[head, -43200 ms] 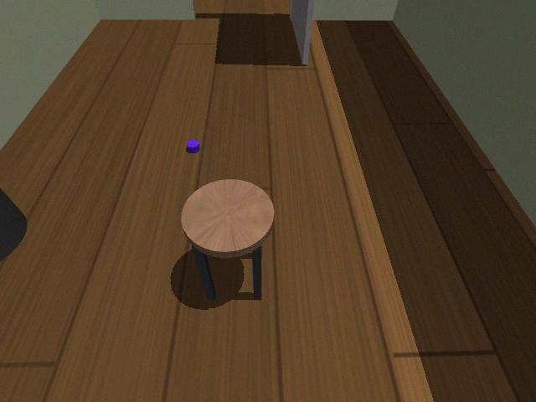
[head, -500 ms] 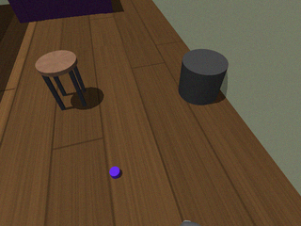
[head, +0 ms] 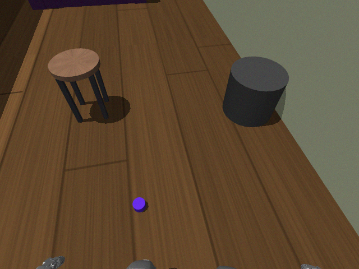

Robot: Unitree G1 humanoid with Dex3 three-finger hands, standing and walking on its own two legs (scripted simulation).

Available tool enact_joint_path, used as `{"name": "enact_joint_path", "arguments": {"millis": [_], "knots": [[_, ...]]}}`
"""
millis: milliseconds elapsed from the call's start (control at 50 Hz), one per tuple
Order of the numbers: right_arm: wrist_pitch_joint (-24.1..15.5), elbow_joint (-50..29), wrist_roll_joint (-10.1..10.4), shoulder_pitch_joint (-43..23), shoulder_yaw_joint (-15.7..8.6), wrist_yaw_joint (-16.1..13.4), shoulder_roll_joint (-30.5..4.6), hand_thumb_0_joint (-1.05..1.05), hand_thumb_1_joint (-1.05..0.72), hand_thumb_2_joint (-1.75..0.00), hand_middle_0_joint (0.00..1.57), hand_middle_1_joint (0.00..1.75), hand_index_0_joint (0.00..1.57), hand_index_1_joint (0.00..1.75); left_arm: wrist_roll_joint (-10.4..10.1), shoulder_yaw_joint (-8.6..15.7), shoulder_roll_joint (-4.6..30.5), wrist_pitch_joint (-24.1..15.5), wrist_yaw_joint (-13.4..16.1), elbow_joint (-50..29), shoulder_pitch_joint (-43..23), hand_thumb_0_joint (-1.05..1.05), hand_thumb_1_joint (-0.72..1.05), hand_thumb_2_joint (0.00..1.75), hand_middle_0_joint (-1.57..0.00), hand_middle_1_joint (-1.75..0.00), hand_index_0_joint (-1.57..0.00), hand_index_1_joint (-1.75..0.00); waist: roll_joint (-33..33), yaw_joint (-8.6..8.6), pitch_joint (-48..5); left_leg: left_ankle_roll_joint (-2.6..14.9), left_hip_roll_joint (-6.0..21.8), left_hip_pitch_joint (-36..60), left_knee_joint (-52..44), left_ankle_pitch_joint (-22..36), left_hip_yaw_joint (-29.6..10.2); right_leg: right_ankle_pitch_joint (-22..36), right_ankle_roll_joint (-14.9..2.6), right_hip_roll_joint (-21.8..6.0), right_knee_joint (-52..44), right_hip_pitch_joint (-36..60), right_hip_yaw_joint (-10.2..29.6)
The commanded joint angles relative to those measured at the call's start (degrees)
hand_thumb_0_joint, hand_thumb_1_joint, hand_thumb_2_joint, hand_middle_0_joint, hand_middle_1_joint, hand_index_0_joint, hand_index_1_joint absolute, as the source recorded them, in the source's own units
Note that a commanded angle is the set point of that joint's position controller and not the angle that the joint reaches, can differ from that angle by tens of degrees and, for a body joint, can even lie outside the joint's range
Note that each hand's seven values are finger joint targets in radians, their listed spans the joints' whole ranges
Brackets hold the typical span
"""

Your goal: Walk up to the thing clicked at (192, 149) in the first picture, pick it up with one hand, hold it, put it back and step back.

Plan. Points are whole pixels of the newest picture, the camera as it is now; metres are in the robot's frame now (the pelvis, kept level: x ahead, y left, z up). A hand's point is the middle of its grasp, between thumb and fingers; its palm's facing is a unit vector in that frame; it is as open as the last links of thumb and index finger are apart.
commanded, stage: walk up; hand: left
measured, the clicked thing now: (139, 204) +0.51 +0.24 -0.73
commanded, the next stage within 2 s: stand in 1.00 s
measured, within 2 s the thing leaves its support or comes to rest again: neither
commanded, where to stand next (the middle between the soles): +0.11 +0.02 m, yaw -1 degrees
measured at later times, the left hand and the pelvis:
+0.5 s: hand out of the picture +0.08 +0.28 -0.12, palm faces -0.02 -0.93 -0.37, open 7.4 cm; pelvis +0.01 +0.01 +0.03, yaw -1 degrees
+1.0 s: hand out of the picture +0.11 +0.26 -0.12, palm faces -0.03 -0.94 -0.35, open 7.4 cm; pelvis +0.02 +0.01 +0.03, yaw -1 degrees
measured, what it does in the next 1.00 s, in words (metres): stands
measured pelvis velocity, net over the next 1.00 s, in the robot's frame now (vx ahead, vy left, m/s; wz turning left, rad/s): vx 0.02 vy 0.01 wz -0.01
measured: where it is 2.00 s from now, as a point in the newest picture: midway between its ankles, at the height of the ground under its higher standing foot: outside the picture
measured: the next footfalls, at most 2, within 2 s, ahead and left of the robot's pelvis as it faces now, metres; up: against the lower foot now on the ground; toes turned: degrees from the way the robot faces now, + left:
none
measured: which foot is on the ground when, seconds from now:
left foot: down 0.00-1.00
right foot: down 0.00-1.00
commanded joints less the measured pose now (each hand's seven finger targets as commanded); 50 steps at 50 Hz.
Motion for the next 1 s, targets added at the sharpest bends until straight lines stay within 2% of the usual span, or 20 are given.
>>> {"name": "enact_joint_path", "arguments": {"millis": [0,40,80,160,260,320,400,600,760,960,980], "knots": [[-0.7,-1.3,0.3,-1.7,-2.3,-0.7,-12.6,0.0,-0.9,-0.9,0.2,0.3,0.2,0.3,0.3,3.3,15.3,-1.5,0.6,-0.8,-2.1,0.0,0.9,0.9,-0.2,-0.3,-0.2,-0.3,2.8,-1.4,-6.9,4.04,3.2,4.4,-9.9,5.0,-4.7,6.5,-5.68,-6.4,-11.8,0.9,9.3],[-0.9,-0.1,0.2,-3.7,-2.1,-0.6,-12.7,0.0,-0.9,-0.9,0.2,0.3,0.2,0.3,0.0,2.4,13.2,-1.2,0.5,0.6,-3.1,0.0,0.9,0.9,-0.2,-0.3,-0.2,-0.3,4.1,-0.5,-6.9,5.08,5.1,5.3,-13.8,5.5,-7.0,5.8,-4.05,-3.4,-11.4,1.4,5.6],[-1.0,0.5,0.4,-5.6,-1.8,-0.3,-12.3,0.0,-0.9,-0.9,0.2,0.3,0.2,0.3,0.2,2.2,12.4,-1.3,0.4,2.3,-2.9,0.0,0.9,0.9,-0.2,-0.3,-0.2,-0.3,3.0,0.07,-7.1,5.48,6.1,3.9,-15.8,4.7,-7.8,5.5,-3.44,-2.2,-12.9,4.7,4.3],[-1.1,2.5,0.1,-6.2,-1.4,-0.3,-12.3,0.0,-0.9,-0.9,0.2,0.3,0.2,0.3,0.0,2.0,12.0,-1.3,0.0,4.0,-4.4,0.0,0.9,0.9,-0.2,-0.3,-0.2,-0.3,3.1,-0.32,-7.2,4.38,5.3,5.7,-18.8,2.6,-6.6,6.0,-3.41,-3.1,-15.5,6.0,5.1],[-1.2,4.2,0.4,-7.8,-1.3,-0.3,-11.7,0.0,-0.9,-0.9,0.2,0.3,0.2,0.3,0.1,1.8,11.4,-1.4,-0.1,6.5,-4.7,0.0,0.9,0.9,-0.2,-0.3,-0.2,-0.3,1.6,0.06,-9.4,4.13,5.4,10.0,-19.2,11.0,-4.9,13.3,-2.68,-3.8,-18.2,8.7,4.7],[-0.9,5.2,0.4,-7.7,-1.2,-0.3,-11.1,0.0,-0.9,-0.9,0.2,0.3,0.2,0.3,0.1,1.7,11.4,-1.2,-0.1,7.0,-6.8,0.0,0.9,0.9,-0.2,-0.3,-0.2,-0.3,0.4,-0.58,-7.3,3.38,4.8,10.4,-20.8,9.1,-4.2,11.2,-2.57,-4.4,-21.0,7.4,5.8],[-0.6,6.1,0.3,-8.2,-1.4,-0.2,-11.2,0.0,-0.9,-0.9,0.2,0.3,0.2,0.3,0.4,1.6,10.9,-0.9,-0.3,7.9,-7.1,0.0,0.9,0.9,-0.2,-0.3,-0.2,-0.3,-0.2,-0.54,-7.1,3.12,4.7,11.4,-23.0,6.1,-4.2,8.5,-2.23,-4.5,-23.6,7.6,5.8],[-0.7,7.3,0.0,-6.9,-1.6,-0.2,-10.8,0.0,-0.9,-0.9,0.2,0.3,0.2,0.3,0.6,2.0,10.5,-0.7,-0.3,8.4,-7.5,0.0,0.9,0.9,-0.2,-0.3,-0.2,-0.3,-0.4,-0.55,-7.5,2.48,4.9,12.2,-24.8,8.4,-3.8,9.1,-1.94,-4.5,-25.2,10.0,5.4],[-0.7,7.3,-0.3,-5.9,-1.7,-0.3,-10.8,0.0,-0.9,-0.9,0.2,0.3,0.2,0.3,0.8,2.3,10.2,-0.5,-0.3,7.9,-8.0,0.0,0.9,0.9,-0.2,-0.3,-0.2,-0.3,0.6,-0.81,-6.7,2.25,4.7,10.4,-25.9,6.5,-4.1,9.3,-1.73,-4.2,-25.0,10.7,5.0],[-0.9,6.5,-0.2,-5.4,-1.8,-0.5,-10.6,0.0,-0.9,-0.9,0.2,0.3,0.2,0.3,0.7,2.4,9.6,-0.4,-0.3,7.5,-7.1,0.0,0.9,0.9,-0.2,-0.3,-0.2,-0.3,0.9,-0.64,-8.3,2.36,4.9,12.5,-24.7,13.0,-3.4,14.1,-1.57,-4.4,-24.1,12.1,4.3],[-1.2,6.6,-0.5,-5.2,-1.5,-0.7,-9.7,0.0,-0.9,-0.9,0.2,0.3,0.2,0.3,0.7,2.2,9.9,-0.2,-0.3,7.9,-6.9,0.0,0.9,0.9,-0.2,-0.3,-0.2,-0.3,-2.4,-1.23,-7.4,1.81,5.5,12.3,-26.0,14.0,-4.0,13.1,-1.35,-4.6,-24.2,11.2,4.5]]}}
